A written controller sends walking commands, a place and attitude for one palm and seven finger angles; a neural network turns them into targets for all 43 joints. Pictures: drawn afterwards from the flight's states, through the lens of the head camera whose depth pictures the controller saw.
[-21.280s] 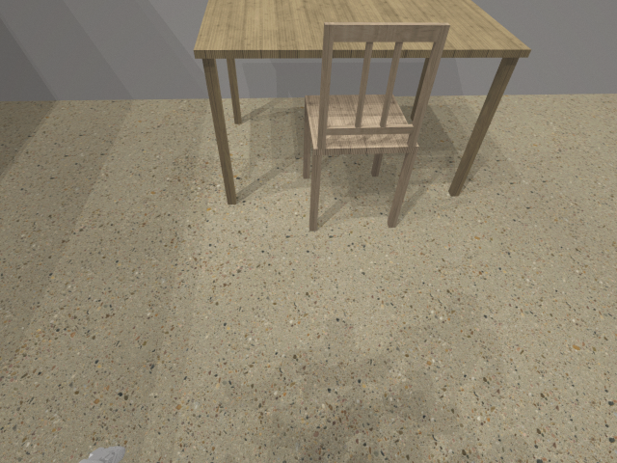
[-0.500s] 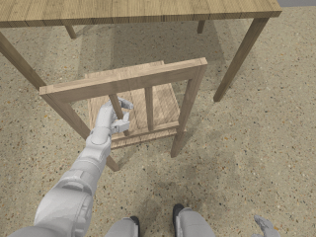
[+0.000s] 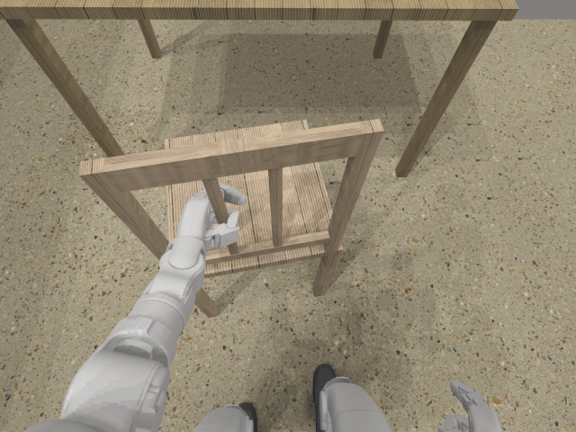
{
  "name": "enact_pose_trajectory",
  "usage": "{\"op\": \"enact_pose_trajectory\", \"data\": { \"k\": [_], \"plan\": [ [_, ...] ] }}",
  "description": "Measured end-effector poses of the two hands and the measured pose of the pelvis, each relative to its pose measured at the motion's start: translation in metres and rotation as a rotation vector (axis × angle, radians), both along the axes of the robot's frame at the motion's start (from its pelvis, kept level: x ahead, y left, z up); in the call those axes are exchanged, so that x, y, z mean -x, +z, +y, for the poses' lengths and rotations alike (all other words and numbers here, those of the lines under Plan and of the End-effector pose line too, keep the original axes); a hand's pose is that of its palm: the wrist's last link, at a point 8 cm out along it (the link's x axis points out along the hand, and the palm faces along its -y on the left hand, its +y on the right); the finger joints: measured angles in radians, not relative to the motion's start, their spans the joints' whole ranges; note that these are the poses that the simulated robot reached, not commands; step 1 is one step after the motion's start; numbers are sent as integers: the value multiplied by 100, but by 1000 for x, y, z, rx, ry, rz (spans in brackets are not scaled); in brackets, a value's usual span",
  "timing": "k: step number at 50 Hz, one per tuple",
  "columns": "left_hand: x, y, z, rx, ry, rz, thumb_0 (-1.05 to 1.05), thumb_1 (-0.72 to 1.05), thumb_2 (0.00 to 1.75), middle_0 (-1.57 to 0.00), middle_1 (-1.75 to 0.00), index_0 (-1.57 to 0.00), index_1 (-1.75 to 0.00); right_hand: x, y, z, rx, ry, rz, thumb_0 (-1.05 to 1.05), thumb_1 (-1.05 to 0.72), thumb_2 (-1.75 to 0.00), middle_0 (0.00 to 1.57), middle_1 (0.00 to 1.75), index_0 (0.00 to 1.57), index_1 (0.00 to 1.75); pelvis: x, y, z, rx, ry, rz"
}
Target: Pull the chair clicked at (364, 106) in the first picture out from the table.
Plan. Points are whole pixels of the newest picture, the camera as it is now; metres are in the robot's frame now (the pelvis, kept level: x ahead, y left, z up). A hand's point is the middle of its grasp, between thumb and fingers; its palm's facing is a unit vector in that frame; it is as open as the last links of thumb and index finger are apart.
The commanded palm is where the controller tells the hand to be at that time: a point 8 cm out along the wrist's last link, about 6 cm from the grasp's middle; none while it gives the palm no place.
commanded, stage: step backward, pulling the chair out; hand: left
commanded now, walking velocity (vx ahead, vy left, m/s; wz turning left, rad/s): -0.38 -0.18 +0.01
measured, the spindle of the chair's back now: (224, 220) +0.43 +0.10 -0.09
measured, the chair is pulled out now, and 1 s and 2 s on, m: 0.33 0.53 0.69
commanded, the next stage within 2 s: stop walking, hand still on the chair in 1.60 s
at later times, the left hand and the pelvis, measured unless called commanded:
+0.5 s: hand (231, 285) +0.31 +0.08 -0.05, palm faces -0.08 -0.98 -0.19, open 5.0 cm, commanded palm +0.29 +0.14 -0.05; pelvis -0.10 -0.01 +0.00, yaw +3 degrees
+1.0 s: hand (219, 367) +0.20 +0.09 -0.05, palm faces -0.07 -0.98 -0.18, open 5.0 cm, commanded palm +0.19 +0.15 -0.05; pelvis -0.20 +0.00 -0.01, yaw +3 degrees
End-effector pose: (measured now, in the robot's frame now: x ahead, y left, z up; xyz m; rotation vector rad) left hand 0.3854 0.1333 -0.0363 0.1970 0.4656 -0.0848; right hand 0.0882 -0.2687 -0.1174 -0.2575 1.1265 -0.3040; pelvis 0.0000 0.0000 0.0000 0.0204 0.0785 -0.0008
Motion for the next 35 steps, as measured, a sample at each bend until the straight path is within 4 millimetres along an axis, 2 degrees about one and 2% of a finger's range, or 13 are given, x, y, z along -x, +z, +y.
{"op": "enact_pose_trajectory", "data": {
  "k": [4, 7, 10, 16, 20, 24, 30, 35],
  "plan": [
    [19, 2, 4, -16, 10, 8, 2, 74, 79, -21, -116, -46, -145, 12, -2, 7, -38, 11, -8, 0, -91, -90, 20, 30, 20, 30, 8, 1, -4, 5, 0, -3],
    [31, 2, 6, -22, 46, 4, 2, 73, 80, -23, -116, -47, -145, 24, -10, 12, -93, 20, 7, 0, -91, -90, 20, 30, 20, 30, 14, 0, -15, 9, -8, -3],
    [41, 3, 5, -31, 81, 7, 2, 72, 81, -25, -115, -48, -145, 40, -17, 11, -134, 20, 28, 0, -91, -90, 20, 30, 20, 30, 29, 2, -26, 38, -13, -17],
    [61, 3, 0, -28, 113, 20, 3, 72, 81, -25, -113, -49, -145, 76, -16, -13, -101, -14, 45, 0, -91, -90, 21, 30, 21, 30, 57, 3, -35, 18, 4, -9],
    [74, 4, -3, -28, 100, 20, 2, 72, 80, -24, -113, -49, -145, 93, -13, -31, -35, -7, 52, 0, -91, -90, 20, 30, 20, 30, 74, 3, -28, 11, 23, 5],
    [88, 3, -3, -25, 61, 5, 1, 73, 79, -22, -116, -49, -145, 106, -8, -37, 31, -6, 44, 1, -91, -90, 20, 30, 20, 30, 93, -2, -16, 28, 48, 13],
    [116, 4, 2, -7, 24, -14, 1, 74, 78, -19, -117, -46, -145, 127, 7, -20, 35, -9, 8, 1, -91, -90, 20, 30, 20, 30, 120, 1, -8, -7, 13, -14],
    [142, 6, 4, -25, 39, -11, 2, 74, 79, -21, -118, -45, -145, 145, -4, 0, -59, -6, 5, 0, -91, -90, 20, 30, 20, 30, 128, -1, -15, 9, -9, -26]
  ]
}}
